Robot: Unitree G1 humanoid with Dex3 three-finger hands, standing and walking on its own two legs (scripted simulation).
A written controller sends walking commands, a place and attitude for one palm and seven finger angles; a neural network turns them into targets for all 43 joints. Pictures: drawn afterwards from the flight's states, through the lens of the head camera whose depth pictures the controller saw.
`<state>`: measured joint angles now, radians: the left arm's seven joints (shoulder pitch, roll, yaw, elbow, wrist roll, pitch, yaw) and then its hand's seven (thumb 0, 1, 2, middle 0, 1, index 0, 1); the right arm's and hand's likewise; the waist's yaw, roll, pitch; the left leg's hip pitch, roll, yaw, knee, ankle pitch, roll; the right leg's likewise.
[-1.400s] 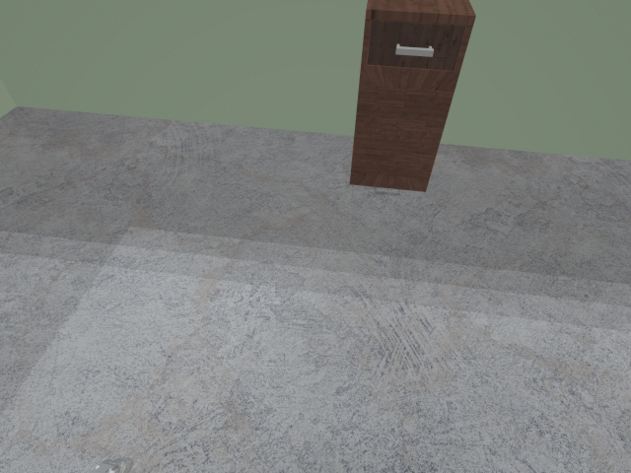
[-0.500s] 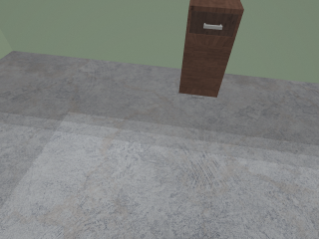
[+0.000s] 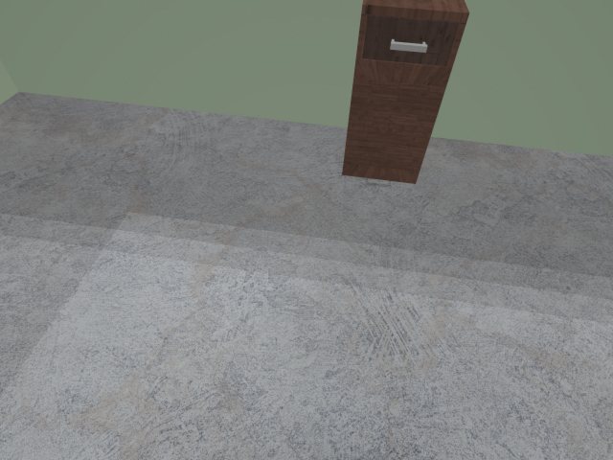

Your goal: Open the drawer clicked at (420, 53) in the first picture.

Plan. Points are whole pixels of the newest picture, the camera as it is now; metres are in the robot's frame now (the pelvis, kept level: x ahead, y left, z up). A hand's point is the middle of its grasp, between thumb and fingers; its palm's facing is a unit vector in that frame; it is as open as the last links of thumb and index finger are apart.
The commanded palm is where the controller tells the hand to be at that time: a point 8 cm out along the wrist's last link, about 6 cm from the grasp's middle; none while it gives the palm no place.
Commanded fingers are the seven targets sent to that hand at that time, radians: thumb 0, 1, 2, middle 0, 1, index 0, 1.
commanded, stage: look at it before walking up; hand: left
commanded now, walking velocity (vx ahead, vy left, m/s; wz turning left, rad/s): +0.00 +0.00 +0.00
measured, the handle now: (408, 44) +1.55 -0.31 -0.08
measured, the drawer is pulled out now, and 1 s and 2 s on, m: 0.00 0.00 0.00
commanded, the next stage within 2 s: walk to a spot facing it in 0.04 s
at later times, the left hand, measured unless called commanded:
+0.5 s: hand out of the picture +0.09 +0.18 -0.18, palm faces -0.16 -0.96 -0.22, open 7.4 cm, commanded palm none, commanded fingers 0.00 0.90 0.90 -0.20 -0.30 -0.20 -0.30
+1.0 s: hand (247, 404) +0.24 +0.11 -0.18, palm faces -0.26 -0.95 -0.18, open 7.4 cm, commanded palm none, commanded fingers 0.00 0.90 0.90 -0.20 -0.30 -0.20 -0.30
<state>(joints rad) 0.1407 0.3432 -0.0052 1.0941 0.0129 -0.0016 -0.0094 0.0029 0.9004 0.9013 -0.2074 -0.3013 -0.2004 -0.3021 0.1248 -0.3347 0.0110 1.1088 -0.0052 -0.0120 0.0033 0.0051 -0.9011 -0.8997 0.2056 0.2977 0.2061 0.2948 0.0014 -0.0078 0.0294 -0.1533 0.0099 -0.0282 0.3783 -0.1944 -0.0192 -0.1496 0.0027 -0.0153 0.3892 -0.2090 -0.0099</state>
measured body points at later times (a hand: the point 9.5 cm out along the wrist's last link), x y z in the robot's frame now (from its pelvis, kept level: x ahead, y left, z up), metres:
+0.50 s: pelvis +0.05 -0.02 -0.01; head +0.07 -0.04 +0.43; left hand +0.10 +0.23 -0.16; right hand +0.02 -0.27 -0.17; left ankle +0.01 +0.13 -0.75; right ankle +0.04 -0.12 -0.73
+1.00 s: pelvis +0.23 -0.07 -0.01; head +0.26 -0.07 +0.44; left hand +0.26 +0.16 -0.17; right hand +0.29 -0.33 -0.14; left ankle +0.39 +0.02 -0.71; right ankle +0.08 -0.13 -0.75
